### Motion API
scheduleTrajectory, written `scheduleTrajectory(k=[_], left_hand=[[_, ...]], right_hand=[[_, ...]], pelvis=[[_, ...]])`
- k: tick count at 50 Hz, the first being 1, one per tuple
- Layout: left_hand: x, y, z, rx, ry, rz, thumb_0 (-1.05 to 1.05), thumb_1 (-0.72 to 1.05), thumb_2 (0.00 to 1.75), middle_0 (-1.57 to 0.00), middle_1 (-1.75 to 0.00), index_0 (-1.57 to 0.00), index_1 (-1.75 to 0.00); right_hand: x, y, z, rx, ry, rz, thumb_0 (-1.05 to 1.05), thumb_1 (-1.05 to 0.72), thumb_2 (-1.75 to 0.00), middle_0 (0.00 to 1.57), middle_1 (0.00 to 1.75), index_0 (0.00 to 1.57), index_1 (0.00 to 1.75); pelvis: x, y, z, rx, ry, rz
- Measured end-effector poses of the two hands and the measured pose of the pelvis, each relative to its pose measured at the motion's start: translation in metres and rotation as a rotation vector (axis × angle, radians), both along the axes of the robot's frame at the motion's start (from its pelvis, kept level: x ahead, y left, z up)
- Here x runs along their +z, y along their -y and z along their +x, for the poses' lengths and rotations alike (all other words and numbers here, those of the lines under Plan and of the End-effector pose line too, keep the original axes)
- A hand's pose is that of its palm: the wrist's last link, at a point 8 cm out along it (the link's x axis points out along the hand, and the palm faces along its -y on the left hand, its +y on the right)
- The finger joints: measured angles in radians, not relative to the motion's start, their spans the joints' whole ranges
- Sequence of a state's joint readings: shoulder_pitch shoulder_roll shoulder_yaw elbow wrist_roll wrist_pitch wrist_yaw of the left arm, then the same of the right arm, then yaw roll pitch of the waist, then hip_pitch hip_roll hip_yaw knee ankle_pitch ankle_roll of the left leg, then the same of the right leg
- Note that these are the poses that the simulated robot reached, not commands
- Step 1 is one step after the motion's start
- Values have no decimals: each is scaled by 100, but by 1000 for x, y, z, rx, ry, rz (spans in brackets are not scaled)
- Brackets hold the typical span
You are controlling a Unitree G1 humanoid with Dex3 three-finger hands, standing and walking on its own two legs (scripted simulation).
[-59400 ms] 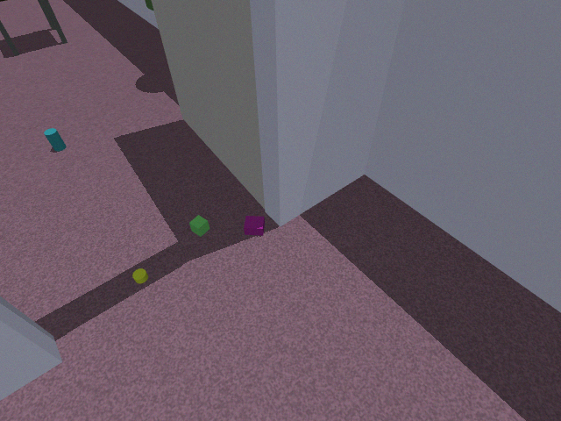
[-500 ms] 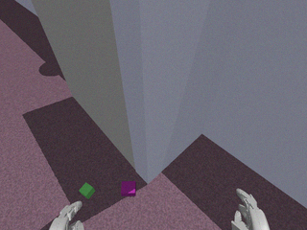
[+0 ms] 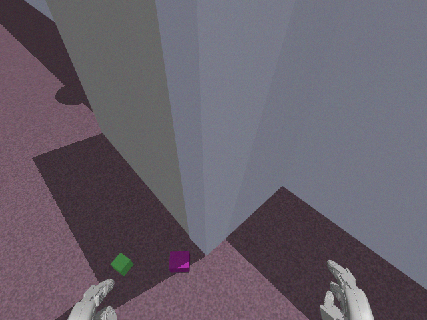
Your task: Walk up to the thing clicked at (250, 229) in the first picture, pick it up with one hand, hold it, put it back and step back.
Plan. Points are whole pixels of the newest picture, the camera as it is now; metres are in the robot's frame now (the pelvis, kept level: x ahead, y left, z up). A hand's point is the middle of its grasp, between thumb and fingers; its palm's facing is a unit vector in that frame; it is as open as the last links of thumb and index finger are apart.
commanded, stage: home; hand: left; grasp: from above
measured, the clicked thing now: (179, 261) +0.51 +0.14 -0.69
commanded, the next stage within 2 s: stand in 0.74 s
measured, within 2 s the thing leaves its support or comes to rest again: neither
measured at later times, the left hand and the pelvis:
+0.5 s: hand out of the picture +0.17 +0.18 -0.05, palm faces +0.04 -0.98 -0.20, open 7.4 cm; pelvis +0.01 +0.00 +0.00, yaw +0 degrees
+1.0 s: hand out of the picture +0.15 +0.21 -0.09, palm faces -0.01 -0.94 -0.33, open 7.4 cm; pelvis -0.01 -0.01 +0.02, yaw +0 degrees
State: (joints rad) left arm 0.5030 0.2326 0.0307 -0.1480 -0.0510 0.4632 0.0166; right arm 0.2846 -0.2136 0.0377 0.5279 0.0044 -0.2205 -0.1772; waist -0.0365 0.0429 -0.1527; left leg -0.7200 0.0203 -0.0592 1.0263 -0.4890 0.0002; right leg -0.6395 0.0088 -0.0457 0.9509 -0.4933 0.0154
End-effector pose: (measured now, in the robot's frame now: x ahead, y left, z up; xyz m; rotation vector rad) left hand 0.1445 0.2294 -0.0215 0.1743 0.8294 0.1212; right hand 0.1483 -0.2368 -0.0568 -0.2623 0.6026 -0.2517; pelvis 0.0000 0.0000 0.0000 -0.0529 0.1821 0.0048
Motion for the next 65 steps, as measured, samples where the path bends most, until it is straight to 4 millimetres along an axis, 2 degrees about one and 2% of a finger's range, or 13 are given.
scheduleTrajectory(k=[19, 42, 46, 50, 56, 65], left_hand=[[1, 1, 7, -2, 7, 0, 2, 91, 90, -20, -30, -20, -30], [-1, 4, 1, 0, -5, 3, 2, 91, 90, -20, -30, -20, -30], [-20, -8, 5, -42, 12, 90, 1, 90, 90, -21, -30, -20, -30], [-34, -25, -8, -31, -66, 130, 1, 90, 90, -21, -30, -20, -30], [-45, -44, -42, 23, -195, 147, 1, 90, 90, -21, -30, -20, -30], [-50, -49, -82, 77, -335, 116, 1, 90, 90, -21, -30, -20, -30]], right_hand=[[-1, 2, 4, -7, -10, 0, 2, -90, -89, 20, 30, 21, 30], [-1, 6, 1, -9, -8, 3, 2, -90, -89, 20, 30, 21, 30], [-17, 12, -6, 119, -220, -39, 1, -90, -90, 20, 30, 21, 30], [-21, 24, -22, 121, -357, -11, 1, -90, -90, 20, 30, 21, 30], [-18, 39, -47, 44, -457, 10, 1, -90, -90, 20, 30, 21, 30], [-13, 38, -75, -18, -552, 29, 1, -90, -90, 20, 30, 21, 30]], pelvis=[[0, 0, 6, -1, -6, 0], [0, 4, 3, -1, -4, 4], [9, 5, -5, -9, 80, 32], [20, 5, -8, -12, 125, 52], [32, 4, -6, -12, 162, 57], [48, -2, -1, -13, 208, 50]])
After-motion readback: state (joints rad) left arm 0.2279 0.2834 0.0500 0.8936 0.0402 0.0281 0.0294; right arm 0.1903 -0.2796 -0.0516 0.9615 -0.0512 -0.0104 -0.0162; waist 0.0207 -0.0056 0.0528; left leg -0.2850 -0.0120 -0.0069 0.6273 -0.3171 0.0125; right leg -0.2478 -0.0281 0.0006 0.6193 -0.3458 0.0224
